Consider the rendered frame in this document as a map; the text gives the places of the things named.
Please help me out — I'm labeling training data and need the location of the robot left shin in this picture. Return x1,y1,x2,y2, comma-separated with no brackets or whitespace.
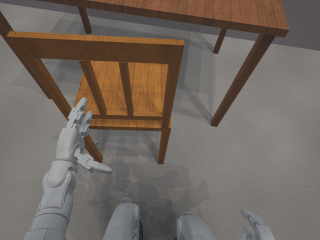
122,198,139,240

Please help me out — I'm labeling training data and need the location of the chair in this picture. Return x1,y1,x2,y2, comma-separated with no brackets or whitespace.
6,31,184,164

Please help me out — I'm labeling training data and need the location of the right robot hand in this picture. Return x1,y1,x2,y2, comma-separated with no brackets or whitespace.
238,209,275,240

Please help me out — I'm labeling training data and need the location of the left robot hand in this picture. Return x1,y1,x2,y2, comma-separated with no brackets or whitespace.
55,97,113,174

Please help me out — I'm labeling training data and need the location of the table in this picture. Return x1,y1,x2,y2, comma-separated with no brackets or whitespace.
0,0,290,127

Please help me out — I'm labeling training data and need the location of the left robot forearm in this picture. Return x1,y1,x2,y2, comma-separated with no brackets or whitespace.
22,159,78,240

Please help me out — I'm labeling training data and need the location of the robot left thigh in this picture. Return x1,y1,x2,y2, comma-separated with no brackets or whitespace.
102,202,140,240

